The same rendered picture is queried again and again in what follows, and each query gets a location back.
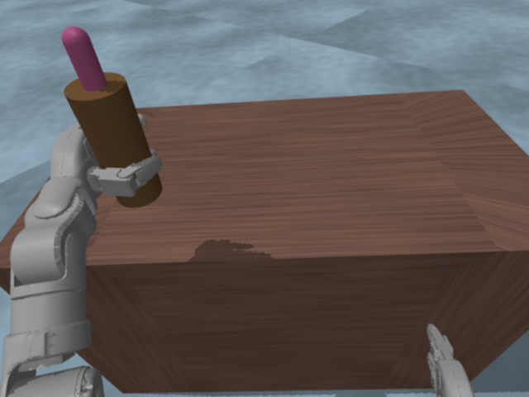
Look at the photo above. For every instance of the right robot hand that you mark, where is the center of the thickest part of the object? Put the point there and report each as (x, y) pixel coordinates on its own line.
(448, 376)

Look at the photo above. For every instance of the left robot arm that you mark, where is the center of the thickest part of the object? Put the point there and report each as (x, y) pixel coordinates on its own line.
(48, 310)

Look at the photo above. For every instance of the bottle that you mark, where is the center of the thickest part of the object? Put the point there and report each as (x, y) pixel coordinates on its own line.
(104, 108)

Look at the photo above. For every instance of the left robot hand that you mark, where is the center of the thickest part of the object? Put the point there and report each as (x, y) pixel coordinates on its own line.
(72, 156)

